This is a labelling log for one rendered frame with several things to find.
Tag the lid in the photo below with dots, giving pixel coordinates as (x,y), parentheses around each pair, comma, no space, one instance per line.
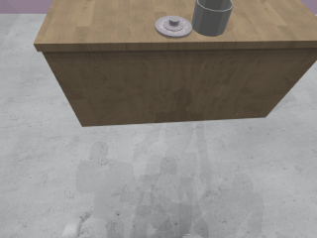
(181,30)

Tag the knob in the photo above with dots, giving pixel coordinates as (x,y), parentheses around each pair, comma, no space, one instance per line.
(173,20)

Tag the left robot hand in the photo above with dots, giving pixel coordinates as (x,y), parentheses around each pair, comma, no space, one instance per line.
(73,226)

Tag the pot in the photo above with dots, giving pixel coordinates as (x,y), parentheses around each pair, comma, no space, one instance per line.
(210,17)

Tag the table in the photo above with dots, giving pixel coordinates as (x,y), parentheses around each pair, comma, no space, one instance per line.
(115,68)

